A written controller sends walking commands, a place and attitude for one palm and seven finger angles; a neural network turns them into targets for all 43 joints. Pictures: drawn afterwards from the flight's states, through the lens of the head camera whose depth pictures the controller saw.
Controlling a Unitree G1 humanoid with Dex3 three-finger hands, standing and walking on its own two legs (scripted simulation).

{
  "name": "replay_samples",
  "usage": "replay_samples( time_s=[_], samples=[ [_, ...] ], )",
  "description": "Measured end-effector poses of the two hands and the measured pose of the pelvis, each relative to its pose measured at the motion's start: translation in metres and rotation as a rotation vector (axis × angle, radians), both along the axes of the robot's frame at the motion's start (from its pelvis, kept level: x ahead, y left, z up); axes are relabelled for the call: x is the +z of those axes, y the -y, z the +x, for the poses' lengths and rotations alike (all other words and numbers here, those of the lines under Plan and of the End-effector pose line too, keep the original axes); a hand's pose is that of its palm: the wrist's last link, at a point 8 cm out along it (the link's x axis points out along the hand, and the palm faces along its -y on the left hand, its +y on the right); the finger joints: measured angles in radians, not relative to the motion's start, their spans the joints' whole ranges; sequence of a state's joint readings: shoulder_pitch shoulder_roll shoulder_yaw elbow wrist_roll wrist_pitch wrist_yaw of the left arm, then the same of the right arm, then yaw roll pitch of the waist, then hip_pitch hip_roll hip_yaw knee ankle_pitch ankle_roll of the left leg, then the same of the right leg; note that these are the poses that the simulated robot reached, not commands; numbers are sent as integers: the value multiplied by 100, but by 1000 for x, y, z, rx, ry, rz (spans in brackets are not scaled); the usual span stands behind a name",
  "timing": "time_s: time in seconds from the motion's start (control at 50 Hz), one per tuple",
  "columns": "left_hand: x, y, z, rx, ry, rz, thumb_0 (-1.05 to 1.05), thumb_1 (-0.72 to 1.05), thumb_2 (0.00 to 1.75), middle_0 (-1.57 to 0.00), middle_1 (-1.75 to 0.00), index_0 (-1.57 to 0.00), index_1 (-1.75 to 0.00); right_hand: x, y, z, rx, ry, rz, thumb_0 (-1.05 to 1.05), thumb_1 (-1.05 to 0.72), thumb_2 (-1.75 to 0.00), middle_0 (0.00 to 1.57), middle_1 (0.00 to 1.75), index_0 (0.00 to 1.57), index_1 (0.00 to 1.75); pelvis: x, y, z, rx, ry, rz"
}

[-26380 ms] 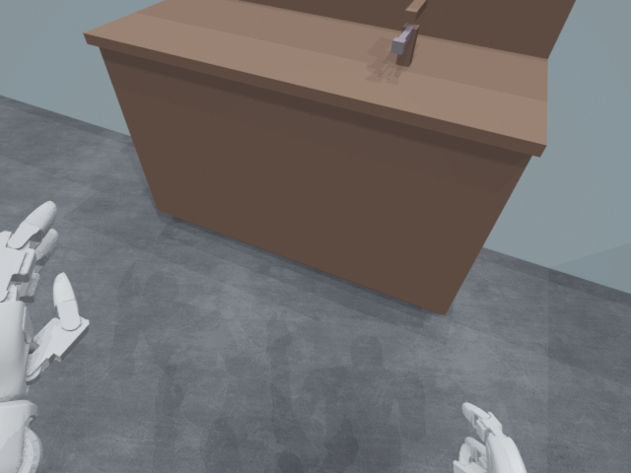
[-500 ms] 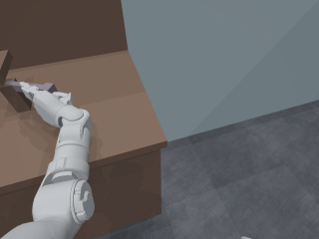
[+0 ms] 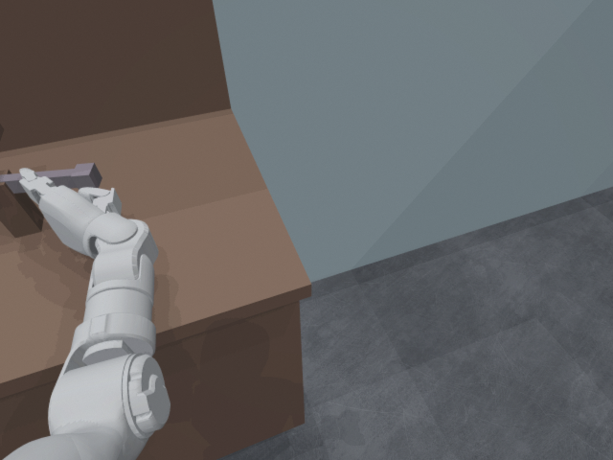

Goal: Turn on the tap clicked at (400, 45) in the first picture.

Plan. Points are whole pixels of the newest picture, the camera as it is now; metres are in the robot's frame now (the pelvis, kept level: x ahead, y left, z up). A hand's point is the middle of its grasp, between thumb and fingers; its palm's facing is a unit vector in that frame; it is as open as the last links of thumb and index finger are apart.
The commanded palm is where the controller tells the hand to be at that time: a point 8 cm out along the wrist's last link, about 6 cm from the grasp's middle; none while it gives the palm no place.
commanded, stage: lift the hand up off the lever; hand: left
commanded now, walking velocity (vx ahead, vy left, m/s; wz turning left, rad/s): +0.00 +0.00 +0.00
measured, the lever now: (87, 177) +0.47 +0.31 +0.14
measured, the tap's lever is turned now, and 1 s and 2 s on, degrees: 77 77 77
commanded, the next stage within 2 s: none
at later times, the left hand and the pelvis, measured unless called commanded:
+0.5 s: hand (101, 193) +0.42 +0.27 +0.16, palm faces +0.84 -0.55 -0.06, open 7.8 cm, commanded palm +0.36 +0.28 +0.17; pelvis +0.01 +0.01 +0.01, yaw +1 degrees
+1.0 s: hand (103, 182) +0.41 +0.25 +0.18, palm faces +0.82 -0.57 -0.06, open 7.8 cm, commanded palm +0.36 +0.27 +0.19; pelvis +0.00 +0.00 +0.01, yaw +1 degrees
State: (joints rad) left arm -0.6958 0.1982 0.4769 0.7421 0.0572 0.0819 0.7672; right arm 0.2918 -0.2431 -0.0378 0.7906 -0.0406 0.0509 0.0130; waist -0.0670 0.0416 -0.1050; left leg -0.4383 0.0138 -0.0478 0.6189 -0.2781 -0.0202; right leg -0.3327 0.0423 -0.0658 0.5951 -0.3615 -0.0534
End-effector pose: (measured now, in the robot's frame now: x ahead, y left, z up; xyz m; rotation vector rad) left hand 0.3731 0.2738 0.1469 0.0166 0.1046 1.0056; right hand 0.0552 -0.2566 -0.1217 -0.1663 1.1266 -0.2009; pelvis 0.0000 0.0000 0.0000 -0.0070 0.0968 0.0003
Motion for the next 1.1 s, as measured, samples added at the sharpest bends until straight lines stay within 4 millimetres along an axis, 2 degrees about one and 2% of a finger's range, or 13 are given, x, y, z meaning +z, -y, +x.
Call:
replay_samples(
  time_s=[0.12,0.26,0.4,0.52,0.64,0.78,1.1],
  samples=[
    [0,-5,-9,5,7,-2,2,89,90,-15,-15,-14,-15,4,-7,28,40,57,2,1,-90,-90,20,30,20,30,1,-3,2,6,14,-2],
    [14,-4,-10,-16,28,5,2,90,90,-15,-15,-15,-15,11,-20,62,87,129,11,1,-90,-90,20,30,20,30,3,-6,4,14,24,0],
    [16,-2,-10,-30,-10,-28,2,90,90,-15,-15,-15,-15,17,-28,82,103,173,26,1,-90,-90,20,30,21,30,5,-7,8,14,36,4],
    [18,-5,-13,-9,-3,-21,2,90,90,-15,-15,-15,-15,17,-29,85,107,174,29,1,-90,-90,20,30,21,30,5,-6,9,10,39,5],
    [27,-4,-15,-20,15,-1,2,90,90,-15,-15,-15,-15,14,-26,78,100,150,26,1,-90,-90,20,30,21,30,6,-5,10,11,47,7],
    [28,-2,-16,-30,-9,-30,2,90,90,-15,-15,-15,-15,15,-19,72,78,144,18,1,-90,-90,20,30,21,30,8,-2,9,7,59,10],
    [45,11,-15,-38,11,-10,2,90,90,-15,-15,-15,-15,16,-15,76,86,180,25,1,-90,-90,20,30,21,30,9,4,5,5,64,15]
  ],
)
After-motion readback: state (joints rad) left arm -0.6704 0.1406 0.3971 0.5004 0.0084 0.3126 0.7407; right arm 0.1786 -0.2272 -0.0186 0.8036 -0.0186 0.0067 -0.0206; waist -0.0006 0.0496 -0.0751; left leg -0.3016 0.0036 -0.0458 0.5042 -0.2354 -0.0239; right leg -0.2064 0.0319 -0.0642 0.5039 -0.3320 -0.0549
